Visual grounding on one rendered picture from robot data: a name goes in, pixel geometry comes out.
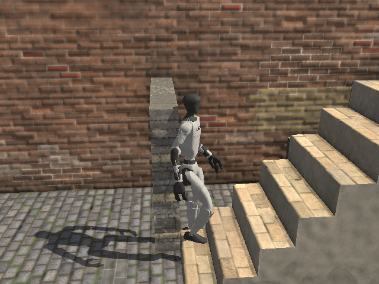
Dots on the robot right upper arm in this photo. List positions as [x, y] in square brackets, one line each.
[184, 130]

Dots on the robot right foot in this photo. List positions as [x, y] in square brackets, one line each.
[196, 238]

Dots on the left robot hand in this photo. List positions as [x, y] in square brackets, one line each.
[213, 159]

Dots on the robot right forearm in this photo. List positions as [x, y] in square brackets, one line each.
[174, 157]

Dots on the right robot hand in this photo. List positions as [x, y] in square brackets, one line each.
[179, 189]

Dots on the right robot thigh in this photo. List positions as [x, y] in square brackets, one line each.
[198, 189]

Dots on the robot left forearm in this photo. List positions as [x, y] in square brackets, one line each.
[202, 149]

